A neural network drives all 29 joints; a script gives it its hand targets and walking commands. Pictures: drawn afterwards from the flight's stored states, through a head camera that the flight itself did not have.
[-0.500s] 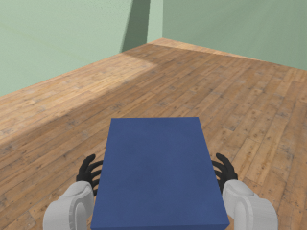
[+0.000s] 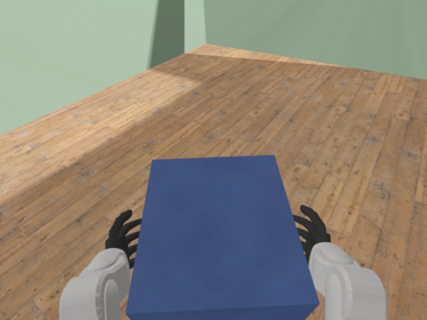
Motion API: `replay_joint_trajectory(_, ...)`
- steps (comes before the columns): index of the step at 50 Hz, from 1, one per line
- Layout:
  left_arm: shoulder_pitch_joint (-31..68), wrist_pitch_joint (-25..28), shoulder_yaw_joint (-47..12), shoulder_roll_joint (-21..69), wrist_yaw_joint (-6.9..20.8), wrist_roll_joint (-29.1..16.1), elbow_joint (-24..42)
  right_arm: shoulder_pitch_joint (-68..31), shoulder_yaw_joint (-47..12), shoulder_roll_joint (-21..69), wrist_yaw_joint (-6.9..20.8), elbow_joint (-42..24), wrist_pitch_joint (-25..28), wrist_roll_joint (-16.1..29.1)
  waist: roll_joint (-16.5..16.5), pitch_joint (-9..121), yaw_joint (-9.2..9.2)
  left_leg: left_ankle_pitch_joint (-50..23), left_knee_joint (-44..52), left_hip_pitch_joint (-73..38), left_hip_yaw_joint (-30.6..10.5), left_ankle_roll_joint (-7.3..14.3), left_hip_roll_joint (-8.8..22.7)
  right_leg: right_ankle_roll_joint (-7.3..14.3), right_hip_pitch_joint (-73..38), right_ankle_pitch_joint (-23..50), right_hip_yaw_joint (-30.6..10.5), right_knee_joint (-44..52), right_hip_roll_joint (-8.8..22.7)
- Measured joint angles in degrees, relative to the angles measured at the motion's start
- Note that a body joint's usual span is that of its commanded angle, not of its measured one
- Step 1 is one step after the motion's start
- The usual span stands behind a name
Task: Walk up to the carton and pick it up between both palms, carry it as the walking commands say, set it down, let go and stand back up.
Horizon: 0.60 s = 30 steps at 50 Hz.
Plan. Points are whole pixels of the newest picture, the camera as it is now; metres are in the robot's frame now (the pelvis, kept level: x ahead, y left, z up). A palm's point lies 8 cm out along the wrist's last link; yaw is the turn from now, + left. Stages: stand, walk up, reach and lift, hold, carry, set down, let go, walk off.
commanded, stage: carry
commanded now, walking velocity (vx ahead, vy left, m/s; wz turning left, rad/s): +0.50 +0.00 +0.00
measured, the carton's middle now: (217, 251) +0.25 +0.00 +0.03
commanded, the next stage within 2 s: none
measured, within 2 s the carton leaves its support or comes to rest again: neither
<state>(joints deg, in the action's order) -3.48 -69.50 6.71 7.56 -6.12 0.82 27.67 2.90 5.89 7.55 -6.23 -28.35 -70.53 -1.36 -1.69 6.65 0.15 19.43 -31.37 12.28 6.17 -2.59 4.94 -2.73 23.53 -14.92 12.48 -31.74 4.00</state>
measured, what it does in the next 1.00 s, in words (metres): walks ahead: right foot, then left foot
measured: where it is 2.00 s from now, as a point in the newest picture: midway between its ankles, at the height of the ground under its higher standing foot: (225, 222)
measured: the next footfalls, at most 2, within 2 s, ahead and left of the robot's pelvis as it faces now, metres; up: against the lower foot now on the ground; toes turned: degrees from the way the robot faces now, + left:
right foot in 0.54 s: +0.15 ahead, -0.17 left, +0.00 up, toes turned -11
left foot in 0.92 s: +0.40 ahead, +0.07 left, +0.00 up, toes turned +11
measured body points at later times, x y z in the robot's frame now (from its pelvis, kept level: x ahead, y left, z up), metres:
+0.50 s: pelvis +0.06 -0.04 +0.02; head +0.03 -0.05 +0.46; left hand +0.29 +0.13 +0.10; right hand +0.28 -0.20 +0.09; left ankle +0.01 +0.08 -0.73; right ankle +0.10 -0.16 -0.72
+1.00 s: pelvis +0.29 -0.03 +0.00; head +0.31 -0.02 +0.45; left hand +0.53 +0.15 +0.06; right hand +0.54 -0.18 +0.07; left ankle +0.36 +0.06 -0.73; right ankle +0.14 -0.15 -0.68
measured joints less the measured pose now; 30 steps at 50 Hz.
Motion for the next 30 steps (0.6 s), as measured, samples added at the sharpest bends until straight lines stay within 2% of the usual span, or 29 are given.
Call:
replay_joint_trajectory(2, 0.39, -0.1, 0.02, -0.03, 0.03, 0.05, -0.24, -0.17, 0.07, -0.05, -0.01, 0.09, -0.06, -0.06, -0.88, -0.11, -0.33, 4.33, -2.92, 0.93, -0.22, 0.03, 1.03, 3.41, -0.92, 3.52, 0.92, 1.42, -0.93)
replay_joint_trajectory(4, 1.13, 0.05, -0.09, -0.09, 0.11, 0.16, -1.6, -0.32, 0.41, -0.11, -0.03, 0.61, -0.02, -0.27, -0.02, -0.1, -0.17, 6.82, -9.53, 4.49, 0.44, 0.49, 0.23, 7.59, -1.88, 7.57, 1.55, 4.98, -1.05)
replay_joint_trajectory(5, 1.11, 0.32, -0.06, -0.08, 0.18, 0.15, -2.4, -0.34, 0.47, -0.1, -0.04, 1.03, -0.1, -0.49, 0.65, -0.08, -0.05, 6.64, -12.48, 6.29, 0.82, 0.97, -0.49, 7.87, -2.57, 8.6, 1.56, 7.48, -1.08)
replay_joint_trajectory(8, -0.06, 0.91, 0.06, 0.08, 0.19, 0.01, -2.0, 0.09, 0.08, -0.05, -0.03, 1.09, 0.16, -0.5, 3.02, -0.5, -0.31, 5.67, -11.67, 7.88, 2.82, 2.26, -2.65, 5.61, -5.08, 9.3, 1.42, 15.72, -0.99)
replay_joint_trajectory(11, -0.61, 1.52, 0.1, 0.14, 0.11, -0.11, 1.33, -0.23, -0.33, -0.07, 0.02, -0.53, 1.4, 0.45, 4.24, -1.77, -0.55, 4.49, -1.18, 4.59, 5.36, 3.05, -3.72, 3.11, -6.4, 8.17, 1.89, 20.09, -1.21)
replay_joint_trajectory(13, -0.46, 1.91, -0.12, 0.1, 0.07, -0.19, 3.92, -1.04, -0.24, -0.12, 0.04, -2.45, 1.77, 1.14, 2.26, -2.27, -0.39, 4.23, 8.88, -0.11, 6.35, 4.3, -2.81, 0.36, -5.34, 6.03, 3.45, 17.77, -2.41)
replay_joint_trajectory(15, 0.68, 1.83, 0.19, -0.02, 0.12, -0.33, 4.79, -1.17, -0.43, -0.16, 0.03, -3.06, 2.81, 1.36, 1.66, -2.64, 0.33, -4.92, 11.89, -0.9, 5.84, 4.71, -2.5, -1.36, -1.34, 2.09, 2.56, 6.29, -1.11)
replay_joint_trajectory(17, 0.46, 1.22, -0.38, -0.03, 0.22, -0.04, 3.81, 0.28, -0.09, 0.02, 0.01, -2.98, 2.63, 1.27, 0.75, -1.81, 0.77, -8.89, 11.12, -1.14, 5.34, 4.34, -2.04, -1.32, 1.43, -0.91, -0.93, -4.29, 0.07)
replay_joint_trajectory(19, -0.91, 0.23, -0.65, 0.1, 0.24, 0.18, 3.09, 1.81, -0.2, 0.24, -0.03, -2.55, 1.55, 1.0, -0.42, -0.26, 0.85, -6.85, 10.77, -2.04, 5.01, 3.64, -0.99, -0.8, 1.94, -4.37, -2.74, -7.96, 0.53)
replay_joint_trajectory(22, -2.41, -0.68, -0.21, 0.36, 0.23, 0.09, 3.34, 2.83, -0.91, 0.37, -0.1, -2.34, 0.54, 0.64, -1.58, 0.98, 0.73, -5.65, 10.46, -3.33, 4.9, 2.24, 0.88, -0.36, 0.02, -5.78, -2.69, -5.16, 0.62)
replay_joint_trajectory(26, -1.85, -0.93, -0.01, 0.27, 0.18, -0.42, 4.03, 2.89, -1.21, 0.35, -0.16, -3.47, 0.5, 0.41, -1.3, 1.4, 0.3, -2.33, 7.88, -4.18, 4.69, 0.0, 2.8, 0.83, -5.9, -2.3, -0.14, 5.68, -0.3)
replay_joint_trajectory(28, -0.27, -0.17, -0.95, 0.08, 0.12, -0.48, 2.91, 2.21, -0.07, 0.09, -0.14, -4.3, 0.5, 0.49, -1.65, 1.15, 0.24, 1.66, 1.16, -2.08, 3.6, -0.36, 4.39, 3.05, -7.63, 4.25, 1.04, 7.89, -1.28)
replay_joint_trajectory(30, 0.8, 0.68, -2.2, -0.02, -0.04, -0.16, 0.27, 2.01, 1.1, -0.54, -0.12, -3.85, 0.21, 0.66, -1.54, 1.19, 0.38, 5.46, -10.75, 3.47, 1.12, -0.25, 3.91, 4.68, -8.45, 3.2, 1.94, 7.42, -1.62)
